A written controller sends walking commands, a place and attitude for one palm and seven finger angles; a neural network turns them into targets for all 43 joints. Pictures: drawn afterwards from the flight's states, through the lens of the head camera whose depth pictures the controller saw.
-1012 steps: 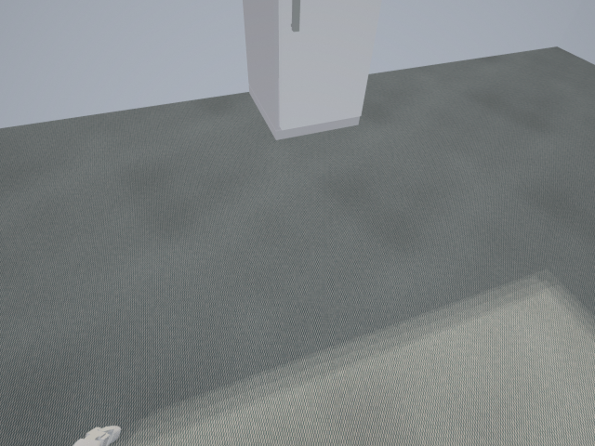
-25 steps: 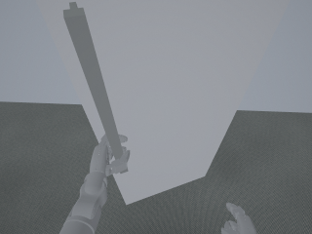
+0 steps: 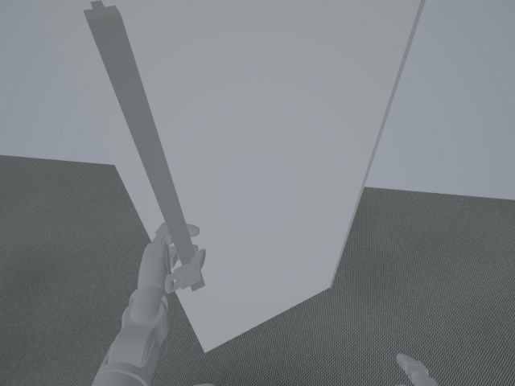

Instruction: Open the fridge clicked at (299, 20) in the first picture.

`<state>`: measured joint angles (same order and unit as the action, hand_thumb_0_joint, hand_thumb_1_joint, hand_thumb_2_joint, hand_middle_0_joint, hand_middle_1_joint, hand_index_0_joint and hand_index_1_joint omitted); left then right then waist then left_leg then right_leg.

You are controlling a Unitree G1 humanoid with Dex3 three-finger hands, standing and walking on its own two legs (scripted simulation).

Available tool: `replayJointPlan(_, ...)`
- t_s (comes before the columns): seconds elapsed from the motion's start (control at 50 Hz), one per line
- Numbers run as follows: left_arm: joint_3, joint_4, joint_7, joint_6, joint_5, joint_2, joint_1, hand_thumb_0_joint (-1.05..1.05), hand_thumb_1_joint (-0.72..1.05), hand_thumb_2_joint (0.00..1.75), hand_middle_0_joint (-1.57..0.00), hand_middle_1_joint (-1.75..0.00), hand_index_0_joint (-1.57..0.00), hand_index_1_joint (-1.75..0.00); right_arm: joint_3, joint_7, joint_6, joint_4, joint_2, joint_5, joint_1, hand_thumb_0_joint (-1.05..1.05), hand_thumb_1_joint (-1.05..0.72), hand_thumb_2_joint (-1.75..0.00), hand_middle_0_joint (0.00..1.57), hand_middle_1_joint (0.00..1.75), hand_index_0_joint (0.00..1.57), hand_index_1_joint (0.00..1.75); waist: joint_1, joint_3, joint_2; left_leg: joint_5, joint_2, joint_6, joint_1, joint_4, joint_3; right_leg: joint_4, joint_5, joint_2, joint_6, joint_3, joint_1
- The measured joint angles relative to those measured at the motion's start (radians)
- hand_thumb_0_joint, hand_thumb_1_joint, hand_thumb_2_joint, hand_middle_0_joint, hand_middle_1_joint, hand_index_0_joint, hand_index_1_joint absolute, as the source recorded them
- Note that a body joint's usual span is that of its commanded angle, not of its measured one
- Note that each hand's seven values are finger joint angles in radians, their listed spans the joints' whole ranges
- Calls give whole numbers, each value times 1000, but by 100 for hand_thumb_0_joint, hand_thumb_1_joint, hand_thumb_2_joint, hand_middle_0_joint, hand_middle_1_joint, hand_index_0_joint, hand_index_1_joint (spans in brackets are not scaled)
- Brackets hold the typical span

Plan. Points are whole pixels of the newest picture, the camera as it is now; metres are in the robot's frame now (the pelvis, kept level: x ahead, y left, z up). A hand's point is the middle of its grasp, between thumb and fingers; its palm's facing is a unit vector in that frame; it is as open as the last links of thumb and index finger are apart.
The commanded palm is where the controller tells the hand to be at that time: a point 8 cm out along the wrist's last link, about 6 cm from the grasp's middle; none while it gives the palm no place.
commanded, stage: walk backward, drawing the door open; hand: left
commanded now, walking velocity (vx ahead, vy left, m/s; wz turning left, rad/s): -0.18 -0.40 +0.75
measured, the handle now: (164, 193) +0.36 +0.13 +0.14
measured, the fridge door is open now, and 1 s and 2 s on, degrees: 35 75 76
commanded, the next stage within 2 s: stop walking and hold the door back in 0.88 s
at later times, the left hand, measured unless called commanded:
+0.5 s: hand (248, 323) +0.21 +0.01 +0.02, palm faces +0.32 -0.93 -0.19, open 7.0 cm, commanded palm +0.17 +0.05 +0.01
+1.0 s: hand (383, 380) +0.13 -0.16 +0.02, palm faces +0.75 -0.62 -0.21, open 6.9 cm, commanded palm +0.08 -0.13 +0.01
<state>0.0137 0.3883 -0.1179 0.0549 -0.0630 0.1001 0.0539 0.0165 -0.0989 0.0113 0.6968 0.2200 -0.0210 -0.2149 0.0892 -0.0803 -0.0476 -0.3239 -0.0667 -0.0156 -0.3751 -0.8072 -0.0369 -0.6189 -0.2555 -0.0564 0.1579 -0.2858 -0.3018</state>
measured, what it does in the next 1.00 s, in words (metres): steps to the right, turning left: left foot, then right foot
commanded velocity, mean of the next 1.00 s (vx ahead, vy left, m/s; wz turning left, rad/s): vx -0.20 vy -0.30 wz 0.62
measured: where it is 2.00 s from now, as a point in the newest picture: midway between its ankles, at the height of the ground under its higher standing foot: outside the picture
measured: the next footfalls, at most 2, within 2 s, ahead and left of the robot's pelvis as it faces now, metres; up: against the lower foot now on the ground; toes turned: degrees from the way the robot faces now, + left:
left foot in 0.04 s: +0.07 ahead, +0.12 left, +0.00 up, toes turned +5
right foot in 0.32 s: +0.02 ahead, -0.28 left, +0.00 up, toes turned +16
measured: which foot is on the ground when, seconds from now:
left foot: up 0.00-0.02, down 0.04-0.36, up 0.38-0.54, down 0.56-0.80, up 0.82-1.00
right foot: down 0.00-0.04, up 0.06-0.30, down 0.32-0.58, up 0.60-0.78, down 0.80-1.00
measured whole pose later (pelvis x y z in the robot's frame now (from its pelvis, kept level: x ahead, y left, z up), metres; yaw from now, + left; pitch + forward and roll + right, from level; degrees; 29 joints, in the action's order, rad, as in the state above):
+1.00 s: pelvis +0.05 -0.44 +0.01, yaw +48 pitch -3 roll +3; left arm 0.00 0.20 -0.08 0.09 0.02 0.13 -0.13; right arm 0.01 -0.11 0.08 0.68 0.20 0.00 -0.17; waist 0.04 -0.11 0.00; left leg -0.58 -0.03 -0.04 -0.42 -1.16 0.11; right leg -0.61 -0.17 0.11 0.05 -0.16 -0.39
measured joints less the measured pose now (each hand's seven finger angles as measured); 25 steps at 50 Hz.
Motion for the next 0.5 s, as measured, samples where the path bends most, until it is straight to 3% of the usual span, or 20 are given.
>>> replayJointPlan(0.04,15,-15,8,8,13,5,7,0,62,68,-20,-116,-28,-138,-6,0,20,5,-4,-3,-7,1,-90,-90,19,30,20,30,-1,-6,4,-46,12,15,32,1,42,-30,-15,1,-37,-31,-18)
replayJointPlan(0.06,17,-27,13,17,15,23,10,0,62,68,-19,-118,-27,-137,-12,-1,35,11,-21,0,-1,1,-90,-90,19,30,20,30,-7,-16,34,-57,23,18,40,22,55,-96,-50,11,-117,-5,-55)
replayJointPlan(0.08,13,-27,22,30,20,37,17,0,62,69,-19,-118,-26,-136,-18,3,43,7,-36,15,1,1,-90,-90,19,30,20,30,-10,-30,60,-35,34,13,42,43,60,-217,-101,12,-170,51,-106)
replayJointPlan(0.12,9,-26,43,30,32,43,28,-1,62,69,-18,-117,-26,-135,-28,20,47,-2,-51,42,-7,1,-90,-90,19,30,20,30,8,-47,56,34,38,-6,36,99,14,-457,-128,-5,-203,145,-194)
replayJointPlan(0.16,16,-34,68,19,45,36,36,0,63,70,-16,-114,-25,-133,-29,30,40,4,-57,51,-9,1,-90,-90,20,30,20,30,18,-56,18,91,20,-16,17,167,-55,-564,-134,-12,-205,215,-235)
replayJointPlan(0.18,24,-37,77,18,50,31,40,0,63,71,-16,-113,-25,-133,-30,33,38,9,-57,51,-10,1,-90,-90,20,30,20,30,13,-60,-5,113,2,-19,5,200,-85,-549,-144,-9,-203,246,-230)
replayJointPlan(0.24,56,-56,90,29,63,20,38,1,63,72,-15,-112,-26,-132,-15,30,57,18,-52,41,-19,0,-92,-90,20,30,21,30,-24,-47,-39,175,-35,-51,-27,289,-164,-285,-183,23,-196,316,-122)
replayJointPlan(0.28,69,-74,105,43,70,38,22,1,61,74,-17,-113,-27,-132,-14,29,76,25,-56,35,-30,0,-92,-90,20,30,21,30,-51,-21,-18,210,-36,-85,-43,320,-202,-70,-172,53,-195,329,-11)
replayJointPlan(0.32,62,-86,113,66,72,67,5,0,58,77,-20,-116,-27,-132,-11,28,91,26,-65,27,-27,0,-92,-90,20,30,21,30,-68,0,18,213,-25,-119,-61,315,-227,41,-109,72,-199,317,71)
replayJointPlan(0.36,42,-63,105,78,65,53,7,0,56,79,-21,-117,-28,-133,3,27,98,33,-43,20,6,0,-91,-90,20,30,21,30,-54,-21,-32,209,-47,-85,-67,284,-276,17,-118,36,-187,259,91)
replayJointPlan(0.38,36,-52,103,73,60,43,6,0,55,80,-21,-116,-28,-133,12,26,103,38,-31,14,15,0,-91,-90,20,30,21,30,-39,-26,-54,202,-54,-53,-75,254,-268,5,-135,27,-172,226,106)
replayJointPlan(0.42,31,-34,106,55,57,29,-7,1,55,81,-21,-115,-28,-135,27,15,105,57,-16,7,23,1,-91,-90,20,30,21,30,-14,-17,-55,103,-34,-33,-90,97,-174,-23,-175,40,-143,169,137)
replayJointPlan(0.46,38,-24,110,50,71,19,-25,1,54,82,-22,-115,-28,-135,30,-5,104,69,-7,10,18,1,-91,-90,20,30,21,30,-19,4,-27,-37,-4,-21,-97,-123,-63,-46,-204,61,-118,131,156)
replayJointPlan(0.5,50,-25,113,62,87,17,-42,0,53,82,-22,-116,-28,-135,28,-19,109,64,1,24,18,1,-91,-90,20,30,20,30,-35,19,4,-112,16,-15,-75,-229,33,-63,-220,76,-100,104,155)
